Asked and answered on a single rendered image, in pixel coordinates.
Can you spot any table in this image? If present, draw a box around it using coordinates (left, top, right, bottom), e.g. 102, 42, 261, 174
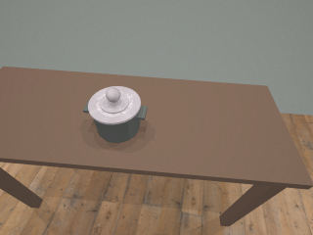
0, 66, 313, 227

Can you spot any knob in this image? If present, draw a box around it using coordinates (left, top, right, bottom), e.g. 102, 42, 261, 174
106, 87, 121, 103

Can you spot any lid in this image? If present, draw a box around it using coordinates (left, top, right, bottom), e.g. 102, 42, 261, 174
88, 86, 141, 125

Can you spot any pot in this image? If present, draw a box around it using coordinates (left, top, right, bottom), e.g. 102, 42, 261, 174
83, 99, 148, 143

